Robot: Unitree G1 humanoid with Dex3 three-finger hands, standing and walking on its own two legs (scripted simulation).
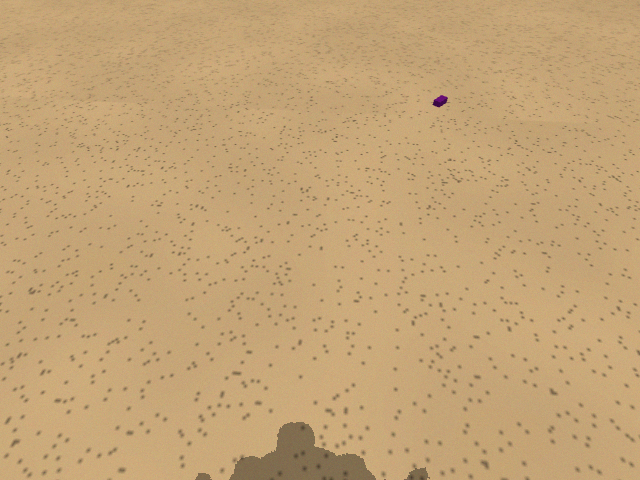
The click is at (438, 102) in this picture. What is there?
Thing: small brick
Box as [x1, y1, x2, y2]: [433, 95, 447, 106]
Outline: 447,97 441,95 434,100 433,104 436,106 440,106 446,102
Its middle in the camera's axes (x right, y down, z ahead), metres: +0.74 -0.84 +2.39
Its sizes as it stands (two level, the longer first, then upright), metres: 0.083 0.044 0.033
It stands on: the floor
